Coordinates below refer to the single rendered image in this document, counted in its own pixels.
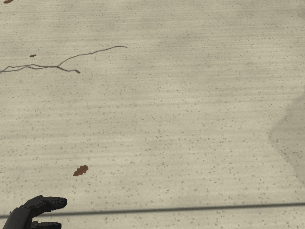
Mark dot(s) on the left robot hand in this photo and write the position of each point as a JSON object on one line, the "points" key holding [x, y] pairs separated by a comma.
{"points": [[21, 218]]}

